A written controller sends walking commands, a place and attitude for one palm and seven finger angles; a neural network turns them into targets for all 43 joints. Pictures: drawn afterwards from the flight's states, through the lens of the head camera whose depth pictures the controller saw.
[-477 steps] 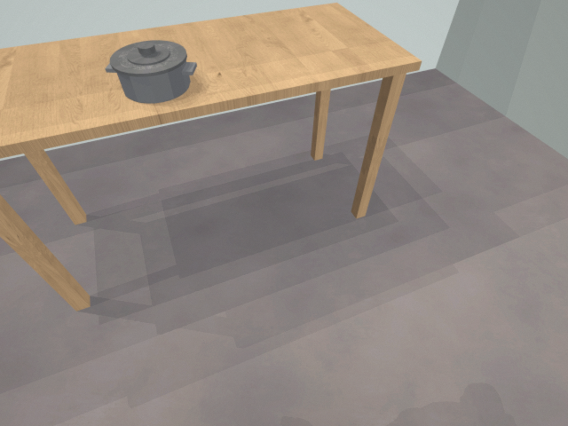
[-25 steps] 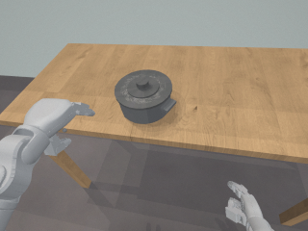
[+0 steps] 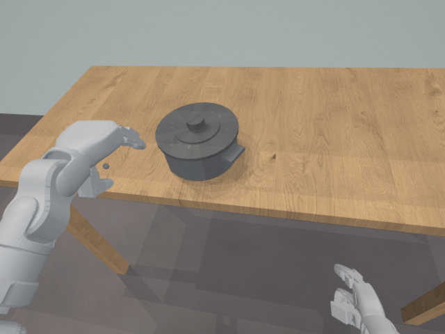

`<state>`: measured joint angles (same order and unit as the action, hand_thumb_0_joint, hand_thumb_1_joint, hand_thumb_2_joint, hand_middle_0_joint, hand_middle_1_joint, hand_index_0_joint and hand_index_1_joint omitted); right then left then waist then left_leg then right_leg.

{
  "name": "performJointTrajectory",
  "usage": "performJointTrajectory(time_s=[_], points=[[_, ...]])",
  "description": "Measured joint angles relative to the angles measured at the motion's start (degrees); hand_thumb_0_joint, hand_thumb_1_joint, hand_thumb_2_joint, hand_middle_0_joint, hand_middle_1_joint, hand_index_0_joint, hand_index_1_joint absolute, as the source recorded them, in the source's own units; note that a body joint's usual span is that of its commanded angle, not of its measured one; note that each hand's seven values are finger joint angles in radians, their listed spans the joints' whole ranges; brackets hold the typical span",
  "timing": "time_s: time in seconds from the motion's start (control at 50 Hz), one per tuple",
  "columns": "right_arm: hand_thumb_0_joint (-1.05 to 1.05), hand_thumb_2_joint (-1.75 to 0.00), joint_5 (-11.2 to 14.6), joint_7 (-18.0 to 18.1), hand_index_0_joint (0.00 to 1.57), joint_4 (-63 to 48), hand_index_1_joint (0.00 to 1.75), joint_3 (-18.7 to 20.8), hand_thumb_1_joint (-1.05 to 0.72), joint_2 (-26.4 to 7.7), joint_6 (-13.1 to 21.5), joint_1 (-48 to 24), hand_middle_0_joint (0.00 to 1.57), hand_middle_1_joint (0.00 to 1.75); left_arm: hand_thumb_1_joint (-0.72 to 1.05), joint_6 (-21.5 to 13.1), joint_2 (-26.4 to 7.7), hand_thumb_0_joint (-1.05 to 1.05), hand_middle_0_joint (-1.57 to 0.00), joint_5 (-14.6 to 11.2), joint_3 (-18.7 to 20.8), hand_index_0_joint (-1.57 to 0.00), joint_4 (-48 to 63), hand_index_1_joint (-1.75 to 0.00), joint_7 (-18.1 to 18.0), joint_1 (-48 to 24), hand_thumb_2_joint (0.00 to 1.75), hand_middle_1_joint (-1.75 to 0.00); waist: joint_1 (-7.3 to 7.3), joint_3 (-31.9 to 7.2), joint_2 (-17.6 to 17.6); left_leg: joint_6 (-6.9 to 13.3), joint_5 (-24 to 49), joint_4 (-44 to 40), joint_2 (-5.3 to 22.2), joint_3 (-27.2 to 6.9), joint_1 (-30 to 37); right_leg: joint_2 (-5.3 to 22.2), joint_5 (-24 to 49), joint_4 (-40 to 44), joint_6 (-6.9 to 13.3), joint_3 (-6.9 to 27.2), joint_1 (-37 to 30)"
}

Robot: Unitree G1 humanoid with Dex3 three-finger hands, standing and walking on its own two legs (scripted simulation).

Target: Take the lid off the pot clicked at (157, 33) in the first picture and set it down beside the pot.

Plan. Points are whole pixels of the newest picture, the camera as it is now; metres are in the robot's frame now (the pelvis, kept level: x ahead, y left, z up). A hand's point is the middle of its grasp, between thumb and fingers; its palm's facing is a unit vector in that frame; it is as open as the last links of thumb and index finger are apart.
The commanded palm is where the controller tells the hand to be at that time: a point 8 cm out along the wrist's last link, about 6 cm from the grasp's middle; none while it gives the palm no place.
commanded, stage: move the open hand above the knob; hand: left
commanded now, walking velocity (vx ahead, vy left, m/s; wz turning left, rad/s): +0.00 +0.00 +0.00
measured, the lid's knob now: (195, 121) +0.52 +0.12 +0.09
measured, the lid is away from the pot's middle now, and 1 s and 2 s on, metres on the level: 0.00 0.00 0.00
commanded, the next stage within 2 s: lower the open fingers around the knob in 2.00 s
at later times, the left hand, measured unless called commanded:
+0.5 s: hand (137, 141) +0.39 +0.19 +0.16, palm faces -0.21 -0.02 -0.98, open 10.2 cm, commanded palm +0.38 +0.19 +0.22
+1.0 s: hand (171, 117) +0.45 +0.14 +0.16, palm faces -0.23 -0.02 -0.97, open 10.2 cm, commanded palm +0.44 +0.14 +0.22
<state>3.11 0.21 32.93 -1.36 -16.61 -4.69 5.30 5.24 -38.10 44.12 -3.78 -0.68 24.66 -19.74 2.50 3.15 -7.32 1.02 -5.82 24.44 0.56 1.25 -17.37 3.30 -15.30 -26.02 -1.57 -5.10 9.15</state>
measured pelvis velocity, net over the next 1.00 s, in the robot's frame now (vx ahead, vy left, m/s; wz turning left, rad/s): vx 0.03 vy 0.00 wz -0.02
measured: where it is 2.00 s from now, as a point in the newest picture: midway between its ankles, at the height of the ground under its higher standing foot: outside the picture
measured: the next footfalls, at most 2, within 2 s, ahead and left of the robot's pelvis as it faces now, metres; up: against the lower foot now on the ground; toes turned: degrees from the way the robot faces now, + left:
none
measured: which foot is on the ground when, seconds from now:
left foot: down 0.00-1.00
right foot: down 0.00-1.00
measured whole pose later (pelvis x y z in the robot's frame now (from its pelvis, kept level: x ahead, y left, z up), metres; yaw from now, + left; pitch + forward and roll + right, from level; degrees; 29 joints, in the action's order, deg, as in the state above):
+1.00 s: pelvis +0.03 +0.00 +0.00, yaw -1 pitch +3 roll +1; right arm 4.1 -1.5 34.6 -0.5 -16.0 -7.6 8.3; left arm 11.7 -28.8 47.8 -13.9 -20.5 24.2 -42.9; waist -0.6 0.5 -6.0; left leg 0.9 -9.1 26.0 0.2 2.7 -19.6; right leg 3.9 -18.4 -28.1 -1.5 -3.5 12.2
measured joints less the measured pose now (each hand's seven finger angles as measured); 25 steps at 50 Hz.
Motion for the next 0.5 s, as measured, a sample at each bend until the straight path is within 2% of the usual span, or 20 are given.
performJointTrajectory(time_s=[0.14, 0.28, 0.5], points=[[0.01, -0.90, 0.1, -0.6, 0.20, -0.2, 0.30, 0.6, -0.90, -0.5, -0.5, 1.0, 0.20, 0.30, -0.34, 0.5, 1.2, 0.00, -0.84, 0.3, -0.9, -0.84, -1.6, -0.09, 1.4, -2.9, 1.48, -0.08, -0.74, -0.3, 0.0, -0.3, -0.7, 0.1, 0.1, 0.3, 0.2, -0.1, -0.7, -0.4, 0.2, 0.3, 0.0], [0.01, -0.90, 0.2, -1.1, 0.20, -0.4, 0.30, 0.9, -0.90, -0.7, -1.6, 1.7, 0.20, 0.30, -0.34, 0.9, 1.3, 0.00, -0.84, 0.4, -0.1, -0.84, -3.2, -0.09, 1.5, -3.7, 1.48, -0.08, -1.42, -0.7, 0.1, -0.4, -1.4, 0.2, 0.3, 0.9, 0.3, -0.2, -1.3, -0.5, 0.3, 1.0, 0.3], [0.01, -0.90, 0.4, -1.4, 0.19, -0.1, 0.30, 1.3, -0.90, -0.6, -2.2, 1.6, 0.20, 0.30, -0.34, 2.0, 3.0, 0.00, -0.84, 0.8, -2.6, -0.84, -4.2, -0.09, 1.2, -7.2, 1.48, -0.08, -1.36, -0.7, 0.6, -0.3, -2.3, 0.6, 0.0, 0.8, -0.1, 0.1, -1.9, -0.5, 0.2, 0.9, 0.3]])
